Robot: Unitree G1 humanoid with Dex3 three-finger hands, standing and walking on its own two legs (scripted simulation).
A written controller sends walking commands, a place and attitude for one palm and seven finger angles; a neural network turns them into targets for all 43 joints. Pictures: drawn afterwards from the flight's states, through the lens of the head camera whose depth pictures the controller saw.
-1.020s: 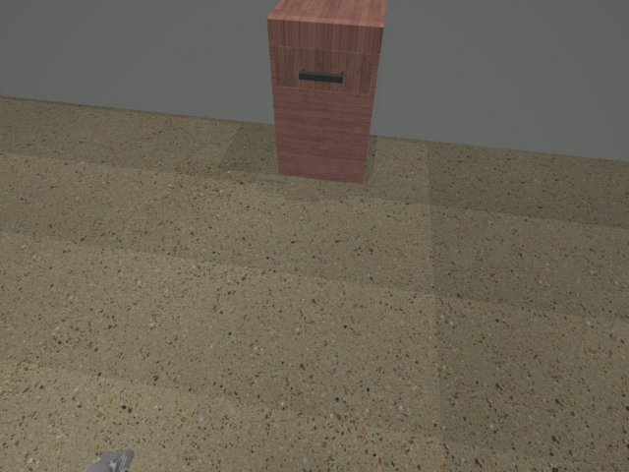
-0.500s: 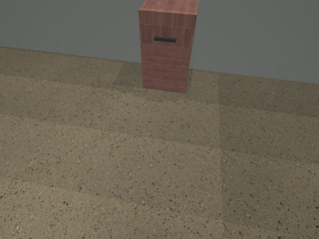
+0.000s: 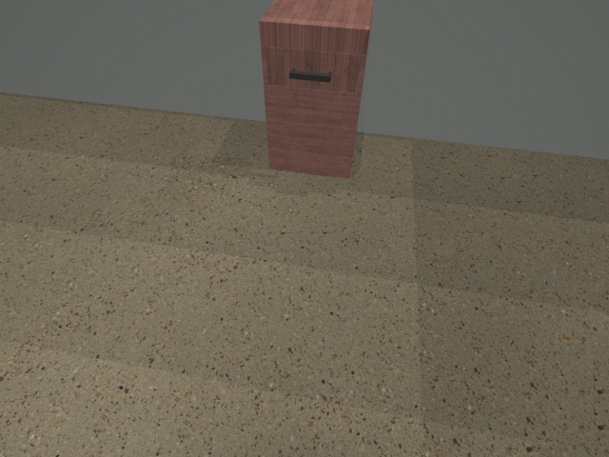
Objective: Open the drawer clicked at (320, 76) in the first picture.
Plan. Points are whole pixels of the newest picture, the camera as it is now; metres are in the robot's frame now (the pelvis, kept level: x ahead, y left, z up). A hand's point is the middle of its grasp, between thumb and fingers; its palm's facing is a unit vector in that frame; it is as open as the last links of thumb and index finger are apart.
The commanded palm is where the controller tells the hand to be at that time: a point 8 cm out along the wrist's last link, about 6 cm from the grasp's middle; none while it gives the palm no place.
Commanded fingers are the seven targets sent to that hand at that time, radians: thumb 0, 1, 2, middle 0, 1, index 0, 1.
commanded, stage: look at it before walking up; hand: left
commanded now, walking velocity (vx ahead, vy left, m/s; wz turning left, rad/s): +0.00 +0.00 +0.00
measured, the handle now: (310, 74) +1.57 +0.06 -0.22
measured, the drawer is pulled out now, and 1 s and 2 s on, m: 0.00 0.00 0.00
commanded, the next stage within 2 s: walk to a spot facing it in 0.52 s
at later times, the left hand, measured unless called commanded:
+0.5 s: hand out of the picture +0.08 +0.24 -0.16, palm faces -0.03 -0.94 -0.33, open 7.3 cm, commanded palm none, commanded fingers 0.00 0.90 0.90 -0.20 -0.30 -0.20 -0.30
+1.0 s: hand out of the picture +0.06 +0.20 -0.20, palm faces -0.04 -0.99 -0.14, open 7.3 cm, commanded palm none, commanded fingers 0.00 0.90 0.90 -0.20 -0.30 -0.20 -0.30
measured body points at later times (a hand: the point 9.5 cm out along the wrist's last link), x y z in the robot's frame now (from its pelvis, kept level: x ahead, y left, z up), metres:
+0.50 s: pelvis +0.01 +0.00 +0.00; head +0.02 +0.00 +0.45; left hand +0.08 +0.29 -0.13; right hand +0.09 -0.30 -0.13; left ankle +0.01 +0.12 -0.74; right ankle +0.01 -0.12 -0.74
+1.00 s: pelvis +0.09 +0.02 -0.02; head +0.09 +0.05 +0.43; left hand +0.06 +0.26 -0.18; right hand +0.06 -0.22 -0.16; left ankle +0.01 +0.12 -0.74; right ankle +0.02 -0.10 -0.71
